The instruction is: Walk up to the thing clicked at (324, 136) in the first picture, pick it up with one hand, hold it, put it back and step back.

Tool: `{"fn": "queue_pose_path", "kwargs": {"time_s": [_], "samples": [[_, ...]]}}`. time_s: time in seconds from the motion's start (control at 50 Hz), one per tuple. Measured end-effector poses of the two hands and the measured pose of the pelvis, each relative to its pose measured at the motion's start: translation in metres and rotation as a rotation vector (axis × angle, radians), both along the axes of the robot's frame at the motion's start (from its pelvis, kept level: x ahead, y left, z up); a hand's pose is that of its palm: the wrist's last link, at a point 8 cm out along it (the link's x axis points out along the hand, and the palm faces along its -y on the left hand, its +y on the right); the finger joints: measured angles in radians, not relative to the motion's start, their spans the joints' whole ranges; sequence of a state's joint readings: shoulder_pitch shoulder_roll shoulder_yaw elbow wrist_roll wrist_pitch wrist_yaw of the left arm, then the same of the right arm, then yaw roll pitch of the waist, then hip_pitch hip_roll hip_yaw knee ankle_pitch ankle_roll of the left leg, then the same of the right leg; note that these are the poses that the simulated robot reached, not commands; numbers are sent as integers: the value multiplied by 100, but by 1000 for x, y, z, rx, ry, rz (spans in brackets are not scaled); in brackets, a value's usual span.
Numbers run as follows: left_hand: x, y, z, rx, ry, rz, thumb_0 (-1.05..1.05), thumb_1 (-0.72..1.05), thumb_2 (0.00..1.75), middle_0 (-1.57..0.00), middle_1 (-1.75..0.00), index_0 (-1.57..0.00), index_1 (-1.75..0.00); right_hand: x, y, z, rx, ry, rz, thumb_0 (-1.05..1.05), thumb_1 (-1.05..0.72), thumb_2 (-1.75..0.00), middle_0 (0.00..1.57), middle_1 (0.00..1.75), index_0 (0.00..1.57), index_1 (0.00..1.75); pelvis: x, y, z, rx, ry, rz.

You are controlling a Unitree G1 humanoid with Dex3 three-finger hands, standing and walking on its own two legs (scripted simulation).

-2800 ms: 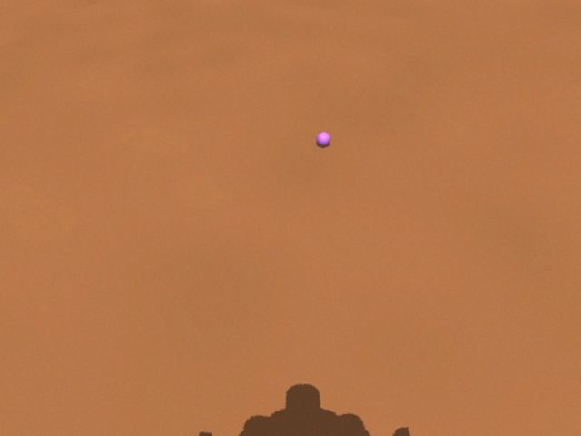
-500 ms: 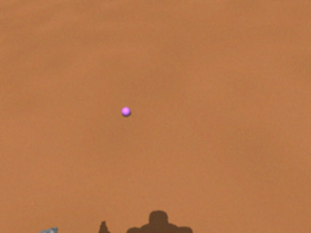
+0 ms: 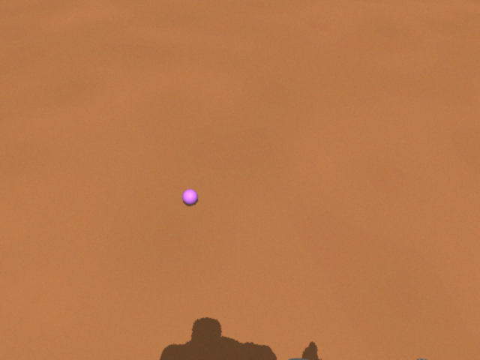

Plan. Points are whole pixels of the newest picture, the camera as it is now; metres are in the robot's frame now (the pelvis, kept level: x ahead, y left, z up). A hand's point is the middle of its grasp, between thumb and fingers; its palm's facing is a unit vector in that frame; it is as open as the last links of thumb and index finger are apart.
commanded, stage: walk up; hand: left
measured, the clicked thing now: (190, 196) +0.99 +0.24 -0.73
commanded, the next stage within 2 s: none
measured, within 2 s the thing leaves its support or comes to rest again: neither
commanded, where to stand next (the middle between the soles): +0.60 +0.00 m, yaw +0 degrees
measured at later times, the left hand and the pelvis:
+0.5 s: hand (129, 291) +0.28 +0.23 -0.11, palm faces -0.02 -0.92 -0.40, open 7.3 cm; pelvis +0.20 -0.04 +0.00, yaw +0 degrees
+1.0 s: hand (124, 230) +0.44 +0.29 -0.15, palm faces -0.08 -0.94 -0.33, open 7.3 cm; pelvis +0.38 +0.02 +0.01, yaw +0 degrees
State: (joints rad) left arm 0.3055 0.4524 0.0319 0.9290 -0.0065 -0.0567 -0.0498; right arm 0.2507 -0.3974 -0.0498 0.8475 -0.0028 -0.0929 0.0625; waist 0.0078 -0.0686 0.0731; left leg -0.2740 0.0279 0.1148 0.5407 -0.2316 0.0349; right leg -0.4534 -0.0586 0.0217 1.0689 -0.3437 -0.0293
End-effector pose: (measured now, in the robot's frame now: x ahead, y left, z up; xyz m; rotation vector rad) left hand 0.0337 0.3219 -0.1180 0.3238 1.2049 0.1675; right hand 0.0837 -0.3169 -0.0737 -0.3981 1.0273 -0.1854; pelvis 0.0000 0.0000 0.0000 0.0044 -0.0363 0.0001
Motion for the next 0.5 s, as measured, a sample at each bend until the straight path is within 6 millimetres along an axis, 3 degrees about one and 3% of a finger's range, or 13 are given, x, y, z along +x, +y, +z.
{"fn": "queue_pose_path", "kwargs": {"time_s": [0.16,0.3,0.38,0.5], "samples": [[105,-11,20,3,-47,-67,1,91,90,-20,-30,-21,-30,18,-6,-13,39,89,-61,1,-90,-89,21,30,21,30,66,-5,6,18,-2,-15],[202,-34,26,66,-147,-92,1,91,90,-20,-30,-21,-30,55,-32,-53,75,167,-101,1,-90,-89,21,30,21,30,132,-31,-14,11,-6,-17],[229,-47,37,67,-193,-72,1,91,90,-20,-30,-21,-30,95,-35,-56,90,186,-75,1,-91,-89,21,30,21,30,157,-37,-9,6,-13,-9],[240,-47,45,62,-155,-39,1,91,90,-21,-30,-21,-30,159,-34,-42,95,153,-24,1,-91,-89,21,30,21,30,197,-37,4,-8,-4,1]]}}
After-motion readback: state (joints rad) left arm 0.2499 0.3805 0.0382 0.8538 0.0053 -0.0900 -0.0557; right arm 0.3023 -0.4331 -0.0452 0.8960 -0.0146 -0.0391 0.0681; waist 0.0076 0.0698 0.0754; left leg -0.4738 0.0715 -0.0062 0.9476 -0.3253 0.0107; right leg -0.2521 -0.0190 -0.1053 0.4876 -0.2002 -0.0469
